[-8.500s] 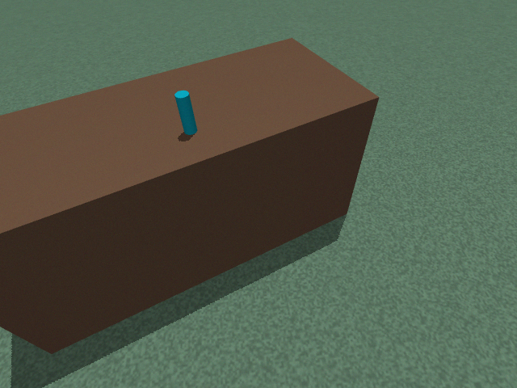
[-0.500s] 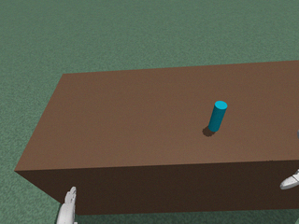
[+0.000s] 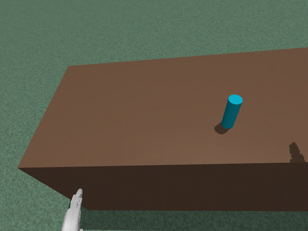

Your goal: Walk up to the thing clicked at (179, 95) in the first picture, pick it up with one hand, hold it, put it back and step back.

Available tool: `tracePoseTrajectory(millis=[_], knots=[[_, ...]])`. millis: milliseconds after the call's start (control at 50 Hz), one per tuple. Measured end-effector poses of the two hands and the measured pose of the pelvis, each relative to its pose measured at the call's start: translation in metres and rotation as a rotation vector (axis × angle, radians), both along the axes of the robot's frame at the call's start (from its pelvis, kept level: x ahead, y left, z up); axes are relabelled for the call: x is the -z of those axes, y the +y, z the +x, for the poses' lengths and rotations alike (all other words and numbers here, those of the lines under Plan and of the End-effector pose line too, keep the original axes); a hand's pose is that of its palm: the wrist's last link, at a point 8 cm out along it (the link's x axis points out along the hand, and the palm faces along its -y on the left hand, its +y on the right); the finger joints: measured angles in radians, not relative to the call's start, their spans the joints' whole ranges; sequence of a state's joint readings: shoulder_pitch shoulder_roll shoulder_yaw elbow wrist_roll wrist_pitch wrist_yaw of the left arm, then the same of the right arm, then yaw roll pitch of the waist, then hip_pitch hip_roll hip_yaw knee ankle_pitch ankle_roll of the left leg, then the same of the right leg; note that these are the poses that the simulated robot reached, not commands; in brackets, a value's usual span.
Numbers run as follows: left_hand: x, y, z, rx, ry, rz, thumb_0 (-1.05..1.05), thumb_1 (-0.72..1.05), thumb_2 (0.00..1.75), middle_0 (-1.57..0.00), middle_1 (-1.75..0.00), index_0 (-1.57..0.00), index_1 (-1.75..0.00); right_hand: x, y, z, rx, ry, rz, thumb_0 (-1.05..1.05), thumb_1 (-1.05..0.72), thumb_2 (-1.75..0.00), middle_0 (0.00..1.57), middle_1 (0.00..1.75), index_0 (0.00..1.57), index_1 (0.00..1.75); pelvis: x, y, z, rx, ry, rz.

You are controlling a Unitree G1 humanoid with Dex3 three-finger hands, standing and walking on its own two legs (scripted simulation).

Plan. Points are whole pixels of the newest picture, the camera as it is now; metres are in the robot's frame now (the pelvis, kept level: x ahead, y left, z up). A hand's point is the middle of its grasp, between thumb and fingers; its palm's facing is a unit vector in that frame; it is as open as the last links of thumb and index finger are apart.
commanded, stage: go down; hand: right
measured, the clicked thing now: (231, 112) +0.49 -0.19 -0.04
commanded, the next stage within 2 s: approach in 1.96 s
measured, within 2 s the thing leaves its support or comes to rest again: neither
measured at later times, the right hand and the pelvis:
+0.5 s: hand out of the picture +0.37 -0.35 +0.08, palm faces +0.16 +0.99 +0.02, open 17.5 cm; pelvis +0.00 +0.00 -0.01, yaw +0 degrees
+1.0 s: hand out of the picture +0.40 -0.37 +0.08, palm faces +0.15 +0.99 +0.02, open 17.5 cm; pelvis +0.00 +0.00 -0.02, yaw +1 degrees
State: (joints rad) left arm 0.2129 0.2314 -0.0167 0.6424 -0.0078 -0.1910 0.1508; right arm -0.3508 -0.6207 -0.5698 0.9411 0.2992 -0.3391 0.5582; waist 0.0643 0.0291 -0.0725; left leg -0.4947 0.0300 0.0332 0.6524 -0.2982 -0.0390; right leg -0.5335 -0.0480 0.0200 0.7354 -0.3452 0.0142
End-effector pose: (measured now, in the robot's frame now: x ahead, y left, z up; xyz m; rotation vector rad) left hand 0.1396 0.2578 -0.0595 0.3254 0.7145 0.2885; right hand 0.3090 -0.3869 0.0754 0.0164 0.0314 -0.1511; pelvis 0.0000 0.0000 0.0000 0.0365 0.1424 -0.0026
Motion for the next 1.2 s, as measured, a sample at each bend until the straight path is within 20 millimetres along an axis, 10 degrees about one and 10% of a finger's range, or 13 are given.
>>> tracePoseTrajectory(millis=[1200], knots=[[0.001,-0.003,-0.004,0.041,-0.02,0.053,-0.01,-0.55,0.07,-0.06,-0.06,-0.06,-0.06,-0.007,-0.035,0.068,0.003,-0.007,0.001,-0.02,0.53,-0.04,0.06,0.05,0.05,0.04,0.028,-0.005,-0.002,-0.006,0.128,0.025]])
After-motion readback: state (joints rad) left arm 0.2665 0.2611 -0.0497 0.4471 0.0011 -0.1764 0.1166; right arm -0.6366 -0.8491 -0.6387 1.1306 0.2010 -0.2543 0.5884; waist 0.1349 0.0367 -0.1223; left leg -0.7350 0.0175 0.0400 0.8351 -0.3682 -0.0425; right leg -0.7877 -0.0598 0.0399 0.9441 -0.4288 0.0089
